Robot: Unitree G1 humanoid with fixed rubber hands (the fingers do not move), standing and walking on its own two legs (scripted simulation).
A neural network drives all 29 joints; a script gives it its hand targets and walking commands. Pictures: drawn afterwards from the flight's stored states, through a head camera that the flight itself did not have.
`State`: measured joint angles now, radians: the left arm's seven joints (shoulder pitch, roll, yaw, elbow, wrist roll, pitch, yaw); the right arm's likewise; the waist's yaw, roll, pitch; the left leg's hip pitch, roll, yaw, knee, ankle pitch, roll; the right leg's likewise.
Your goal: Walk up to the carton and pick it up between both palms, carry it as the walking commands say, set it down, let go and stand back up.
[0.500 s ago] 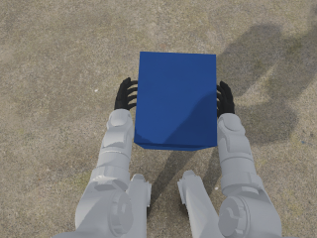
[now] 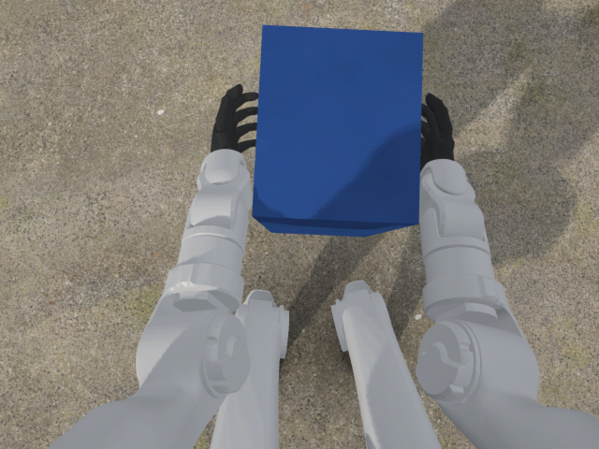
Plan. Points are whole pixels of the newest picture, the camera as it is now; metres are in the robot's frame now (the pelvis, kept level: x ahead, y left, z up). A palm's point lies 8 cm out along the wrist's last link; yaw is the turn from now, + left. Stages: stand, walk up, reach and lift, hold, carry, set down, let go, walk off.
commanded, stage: set down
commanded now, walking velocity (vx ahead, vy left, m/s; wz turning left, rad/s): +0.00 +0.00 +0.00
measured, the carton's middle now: (327, 159) +0.47 -0.05 -0.15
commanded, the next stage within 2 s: none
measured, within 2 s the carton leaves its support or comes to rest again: neither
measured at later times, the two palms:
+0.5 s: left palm (241, 152) +0.50 +0.08 -0.17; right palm (414, 162) +0.47 -0.18 -0.17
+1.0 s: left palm (251, 156) +0.52 +0.07 -0.26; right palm (399, 164) +0.49 -0.19 -0.26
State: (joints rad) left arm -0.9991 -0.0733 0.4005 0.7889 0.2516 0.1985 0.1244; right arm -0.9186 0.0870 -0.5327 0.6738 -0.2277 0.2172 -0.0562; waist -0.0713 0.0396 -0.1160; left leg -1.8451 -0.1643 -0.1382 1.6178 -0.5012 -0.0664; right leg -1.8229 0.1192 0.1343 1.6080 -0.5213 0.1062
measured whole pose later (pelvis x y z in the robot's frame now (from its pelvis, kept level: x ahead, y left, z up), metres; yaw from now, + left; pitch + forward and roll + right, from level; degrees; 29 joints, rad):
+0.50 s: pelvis -0.02 -0.01 -0.06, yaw +0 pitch +44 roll -1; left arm -1.20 -0.01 0.42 0.84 0.25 0.22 0.12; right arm -1.11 0.04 -0.55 0.70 -0.25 0.25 -0.07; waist -0.06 0.04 -0.01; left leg -2.06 -0.18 -0.14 1.81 -0.52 -0.10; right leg -2.05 0.15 0.13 1.81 -0.53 0.12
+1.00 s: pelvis -0.02 -0.01 -0.12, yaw -1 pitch +46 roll -2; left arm -1.33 0.06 0.35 0.89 0.18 0.21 0.15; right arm -1.23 -0.03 -0.51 0.73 -0.19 0.24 -0.10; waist -0.06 0.03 0.11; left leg -2.23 -0.20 -0.13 1.99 -0.56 -0.11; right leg -2.21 0.16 0.11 1.98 -0.57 0.13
